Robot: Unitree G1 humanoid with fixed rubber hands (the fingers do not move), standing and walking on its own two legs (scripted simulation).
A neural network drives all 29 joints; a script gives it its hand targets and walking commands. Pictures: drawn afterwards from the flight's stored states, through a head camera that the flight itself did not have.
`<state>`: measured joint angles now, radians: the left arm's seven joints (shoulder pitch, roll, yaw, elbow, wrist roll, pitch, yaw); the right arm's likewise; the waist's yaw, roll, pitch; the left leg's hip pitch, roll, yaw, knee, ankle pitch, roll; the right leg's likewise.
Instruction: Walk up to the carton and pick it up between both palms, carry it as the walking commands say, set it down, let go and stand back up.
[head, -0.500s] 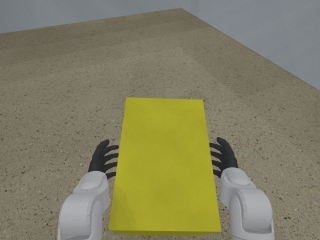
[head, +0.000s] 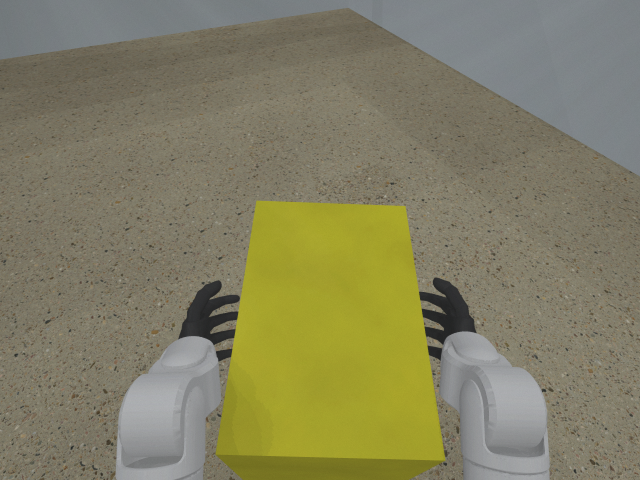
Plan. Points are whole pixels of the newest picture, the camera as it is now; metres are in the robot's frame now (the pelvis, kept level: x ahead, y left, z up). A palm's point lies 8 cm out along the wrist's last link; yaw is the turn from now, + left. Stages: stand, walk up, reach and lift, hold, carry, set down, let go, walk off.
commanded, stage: carry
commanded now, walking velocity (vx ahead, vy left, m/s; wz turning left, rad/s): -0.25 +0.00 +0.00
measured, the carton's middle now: (326, 344) +0.30 -0.01 +0.01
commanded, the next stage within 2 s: none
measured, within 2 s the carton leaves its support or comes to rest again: neither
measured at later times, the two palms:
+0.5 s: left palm out of the picture +0.12 +0.12 +0.10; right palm out of the picture +0.11 -0.16 +0.09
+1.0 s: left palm out of the picture -0.07 +0.18 +0.10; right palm out of the picture -0.06 -0.10 +0.11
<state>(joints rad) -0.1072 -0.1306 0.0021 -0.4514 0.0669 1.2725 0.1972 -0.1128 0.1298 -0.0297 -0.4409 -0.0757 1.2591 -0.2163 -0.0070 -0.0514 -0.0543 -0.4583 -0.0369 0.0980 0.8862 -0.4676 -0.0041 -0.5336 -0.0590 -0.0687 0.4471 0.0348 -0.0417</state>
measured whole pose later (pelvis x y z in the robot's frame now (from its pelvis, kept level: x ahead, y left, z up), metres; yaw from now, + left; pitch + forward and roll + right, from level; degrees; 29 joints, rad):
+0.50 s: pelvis -0.15 -0.01 +0.01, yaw -3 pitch +4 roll +0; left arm -0.12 -0.13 -0.02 -0.46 0.05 1.24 0.22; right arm -0.10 0.13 -0.04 -0.47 -0.09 1.22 -0.21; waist 0.04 0.03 -0.05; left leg -0.57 0.05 0.07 0.79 -0.42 -0.01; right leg -0.32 -0.02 -0.08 0.56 -0.31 -0.02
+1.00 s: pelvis -0.32 +0.04 +0.02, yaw -3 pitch +3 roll -2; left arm -0.08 -0.13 -0.02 -0.48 0.06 1.26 0.24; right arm -0.08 0.13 -0.02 -0.42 -0.08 1.21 -0.20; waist 0.05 -0.01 -0.08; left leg -0.38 0.06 0.06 0.51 -0.19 0.03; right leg -0.44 -0.02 -0.07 0.90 -0.46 0.04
